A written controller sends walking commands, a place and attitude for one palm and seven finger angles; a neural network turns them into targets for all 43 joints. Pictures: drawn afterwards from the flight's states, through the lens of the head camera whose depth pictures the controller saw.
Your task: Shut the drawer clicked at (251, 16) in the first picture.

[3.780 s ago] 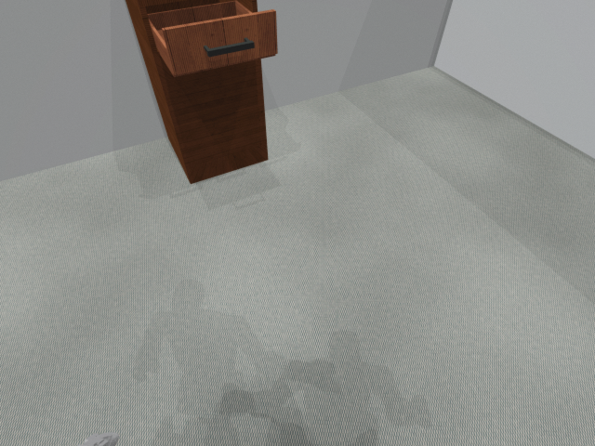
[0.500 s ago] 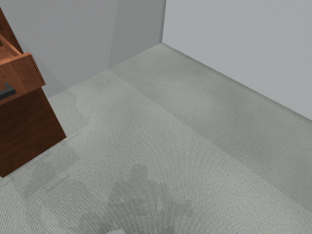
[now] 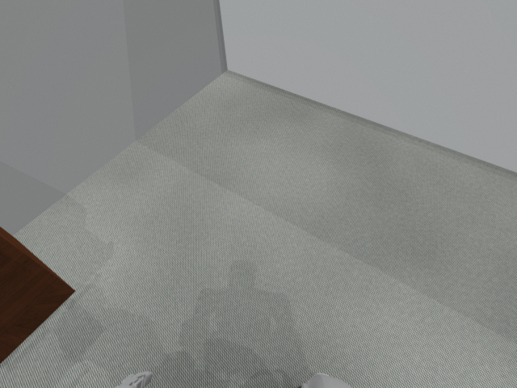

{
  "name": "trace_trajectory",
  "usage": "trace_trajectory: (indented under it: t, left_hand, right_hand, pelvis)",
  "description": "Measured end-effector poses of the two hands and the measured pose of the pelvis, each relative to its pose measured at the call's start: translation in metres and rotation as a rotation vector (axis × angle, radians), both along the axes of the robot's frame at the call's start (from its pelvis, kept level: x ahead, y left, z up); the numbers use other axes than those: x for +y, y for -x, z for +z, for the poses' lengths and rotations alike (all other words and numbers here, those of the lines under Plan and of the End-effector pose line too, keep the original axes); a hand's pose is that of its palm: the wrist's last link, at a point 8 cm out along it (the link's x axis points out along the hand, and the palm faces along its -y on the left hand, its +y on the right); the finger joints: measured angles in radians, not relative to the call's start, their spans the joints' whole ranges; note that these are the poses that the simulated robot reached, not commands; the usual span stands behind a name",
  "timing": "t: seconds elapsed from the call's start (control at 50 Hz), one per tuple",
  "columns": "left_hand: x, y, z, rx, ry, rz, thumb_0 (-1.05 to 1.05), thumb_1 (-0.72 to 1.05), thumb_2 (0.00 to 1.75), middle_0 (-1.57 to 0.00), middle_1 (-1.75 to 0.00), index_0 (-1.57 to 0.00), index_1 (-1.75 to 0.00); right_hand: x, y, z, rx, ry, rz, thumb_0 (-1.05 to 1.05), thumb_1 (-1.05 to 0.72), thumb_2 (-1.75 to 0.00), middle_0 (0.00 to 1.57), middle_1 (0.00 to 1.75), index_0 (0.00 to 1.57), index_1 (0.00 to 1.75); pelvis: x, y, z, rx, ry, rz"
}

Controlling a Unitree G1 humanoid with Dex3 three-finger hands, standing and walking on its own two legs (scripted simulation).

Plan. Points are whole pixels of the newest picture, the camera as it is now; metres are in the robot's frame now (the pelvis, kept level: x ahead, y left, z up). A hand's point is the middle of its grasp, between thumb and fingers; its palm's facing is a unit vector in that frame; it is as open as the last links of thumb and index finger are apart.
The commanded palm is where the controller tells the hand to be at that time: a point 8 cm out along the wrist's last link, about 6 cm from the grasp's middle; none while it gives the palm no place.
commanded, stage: turn to face it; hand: left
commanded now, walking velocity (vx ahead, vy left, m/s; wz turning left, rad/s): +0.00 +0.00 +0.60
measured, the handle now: out of the picture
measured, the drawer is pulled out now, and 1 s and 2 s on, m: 0.23 0.23 0.23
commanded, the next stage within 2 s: take the last steps up to it in 1.54 s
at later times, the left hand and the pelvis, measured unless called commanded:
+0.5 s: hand out of the picture +0.09 +0.26 -0.15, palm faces +0.31 -0.92 -0.24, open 7.4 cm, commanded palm none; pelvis +0.07 +0.03 +0.01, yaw +16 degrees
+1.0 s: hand out of the picture +0.02 +0.16 -0.13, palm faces +0.58 -0.78 -0.26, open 7.4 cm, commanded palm none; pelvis +0.08 -0.03 +0.02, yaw +37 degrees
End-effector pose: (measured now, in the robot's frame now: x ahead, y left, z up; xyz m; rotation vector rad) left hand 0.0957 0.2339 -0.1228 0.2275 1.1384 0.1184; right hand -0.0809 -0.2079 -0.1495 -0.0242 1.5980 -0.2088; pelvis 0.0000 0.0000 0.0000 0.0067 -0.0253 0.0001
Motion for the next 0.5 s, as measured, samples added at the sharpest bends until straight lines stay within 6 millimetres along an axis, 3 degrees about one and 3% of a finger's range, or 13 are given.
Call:
trace_trajectory:
  t: [0.06, 0.12, 0.22, 0.3, 0.36, 0.5]
  left_hand:
    - [-0.012, -0.010, 0.004, -0.005, 0.025, 0.028, 0.00, 0.91, 0.90, -0.19, -0.30, -0.20, -0.30]
    - [-0.008, -0.020, 0.009, -0.033, 0.030, 0.082, -0.02, 0.94, 0.90, -0.20, -0.30, -0.20, -0.30]
    - [0.008, -0.023, 0.002, -0.041, 0.056, 0.149, -0.02, 0.93, 0.90, -0.20, -0.30, -0.20, -0.30]
    - [0.032, -0.012, -0.020, -0.020, 0.080, 0.225, -0.01, 0.92, 0.90, -0.20, -0.30, -0.20, -0.30]
    - [0.049, 0.001, -0.024, 0.030, 0.064, 0.268, 0.00, 0.91, 0.90, -0.20, -0.30, -0.20, -0.30]
    - [0.068, 0.027, 0.001, 0.068, 0.007, 0.363, 0.00, 0.91, 0.90, -0.19, -0.30, -0.20, -0.30]
  right_hand:
    - [-0.009, -0.048, 0.006, -0.069, 0.017, 0.044, 0.00, -0.91, -0.90, 0.20, 0.30, 0.20, 0.30]
    - [-0.014, -0.099, 0.014, -0.153, 0.033, 0.100, 0.00, -0.91, -0.90, 0.19, 0.30, 0.20, 0.30]
    - [-0.011, -0.179, 0.025, -0.283, 0.067, 0.209, 0.00, -0.91, -0.90, 0.19, 0.30, 0.20, 0.30]
    - [-0.002, -0.233, 0.028, -0.384, 0.112, 0.301, 0.00, -0.91, -0.90, 0.19, 0.30, 0.20, 0.30]
    - [0.005, -0.257, 0.034, -0.424, 0.127, 0.349, 0.00, -0.91, -0.90, 0.19, 0.30, 0.20, 0.30]
    - [0.015, -0.286, 0.044, -0.409, 0.100, 0.434, 0.00, -0.90, -0.90, 0.20, 0.30, 0.20, 0.30]
  pelvis:
    - [-0.001, -0.014, 0.008, 0.007, 0.006, 0.032]
    - [0.000, -0.025, 0.013, 0.015, 0.010, 0.072]
    - [0.010, -0.041, 0.012, 0.010, 0.021, 0.134]
    - [0.027, -0.053, -0.003, 0.005, 0.044, 0.182]
    - [0.033, -0.057, -0.004, 0.011, 0.036, 0.211]
    - [0.032, -0.067, 0.014, 0.035, 0.027, 0.278]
